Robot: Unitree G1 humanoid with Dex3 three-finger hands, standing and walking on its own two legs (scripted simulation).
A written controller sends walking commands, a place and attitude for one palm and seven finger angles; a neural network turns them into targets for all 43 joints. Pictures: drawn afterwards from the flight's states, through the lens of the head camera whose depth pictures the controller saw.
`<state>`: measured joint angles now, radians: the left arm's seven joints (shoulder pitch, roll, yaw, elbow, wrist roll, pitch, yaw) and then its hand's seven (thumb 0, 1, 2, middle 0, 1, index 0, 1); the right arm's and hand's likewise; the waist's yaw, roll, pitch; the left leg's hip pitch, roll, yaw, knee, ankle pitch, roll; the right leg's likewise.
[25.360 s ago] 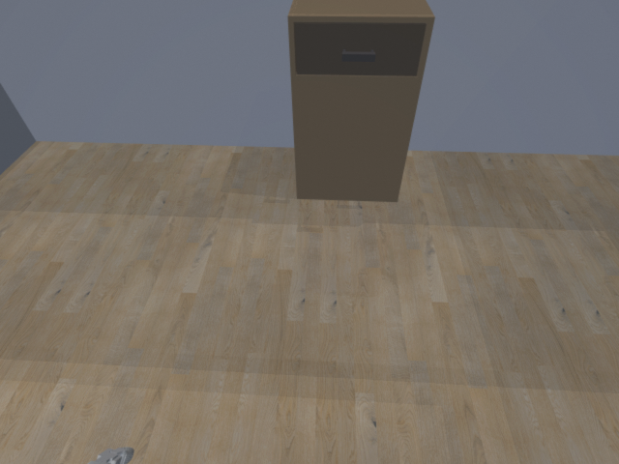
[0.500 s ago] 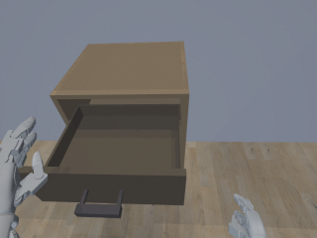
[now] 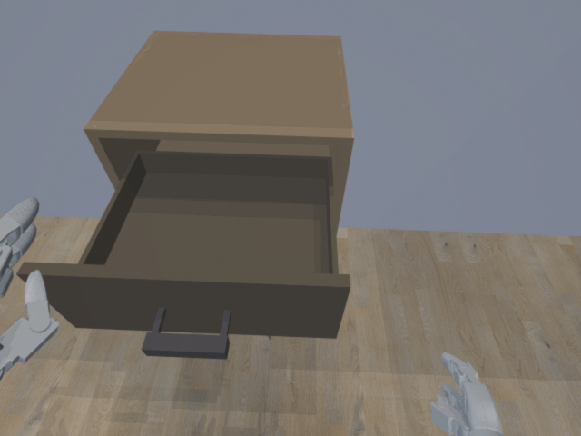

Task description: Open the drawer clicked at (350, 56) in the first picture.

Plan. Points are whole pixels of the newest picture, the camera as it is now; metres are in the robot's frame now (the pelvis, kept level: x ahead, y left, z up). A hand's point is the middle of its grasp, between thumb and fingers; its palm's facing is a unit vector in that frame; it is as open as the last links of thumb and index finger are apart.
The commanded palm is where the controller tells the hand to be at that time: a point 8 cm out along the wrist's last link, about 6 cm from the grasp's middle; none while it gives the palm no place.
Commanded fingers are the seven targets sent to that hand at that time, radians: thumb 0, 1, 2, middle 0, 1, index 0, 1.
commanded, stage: step back with the hand held close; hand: left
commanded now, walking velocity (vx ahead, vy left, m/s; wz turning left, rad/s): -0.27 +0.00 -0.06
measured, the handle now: (190, 330) +0.27 +0.17 -0.04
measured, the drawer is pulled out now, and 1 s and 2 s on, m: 0.30 0.30 0.30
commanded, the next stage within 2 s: stop stepping back and stand still in 0.70 s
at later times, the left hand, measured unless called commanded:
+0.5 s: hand out of the picture +0.14 +0.26 +0.18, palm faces +0.39 -0.80 -0.46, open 7.4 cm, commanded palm +0.08 +0.29 +0.18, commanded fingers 0.00 0.90 0.90 -0.20 -0.30 -0.20 -0.30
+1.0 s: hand out of the picture +0.02 +0.21 +0.15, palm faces +0.36 -0.80 -0.49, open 7.4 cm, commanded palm -0.04 +0.24 +0.18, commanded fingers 0.00 0.90 0.90 -0.20 -0.30 -0.20 -0.30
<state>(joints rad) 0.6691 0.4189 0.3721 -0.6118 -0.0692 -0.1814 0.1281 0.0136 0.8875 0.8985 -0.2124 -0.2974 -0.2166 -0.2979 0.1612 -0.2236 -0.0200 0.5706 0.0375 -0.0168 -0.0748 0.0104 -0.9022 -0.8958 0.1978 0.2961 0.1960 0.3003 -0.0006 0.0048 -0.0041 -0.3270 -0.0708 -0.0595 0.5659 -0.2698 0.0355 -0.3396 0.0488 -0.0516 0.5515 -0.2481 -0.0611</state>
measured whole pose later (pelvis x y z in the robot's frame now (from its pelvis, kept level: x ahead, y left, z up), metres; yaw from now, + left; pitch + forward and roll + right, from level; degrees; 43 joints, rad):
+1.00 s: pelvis -0.18 -0.04 +0.00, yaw -1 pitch +4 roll +1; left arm 0.68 0.37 0.42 -0.52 -0.05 -0.20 0.16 0.01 0.89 0.90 -0.21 -0.30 -0.22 -0.30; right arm 0.18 -0.25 -0.02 0.59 0.04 -0.03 -0.09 0.01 -0.90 -0.90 0.20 0.30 0.20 0.30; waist -0.03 -0.02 -0.04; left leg -0.26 -0.03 0.06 0.57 -0.31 0.01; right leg -0.29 0.00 -0.07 0.58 -0.36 -0.04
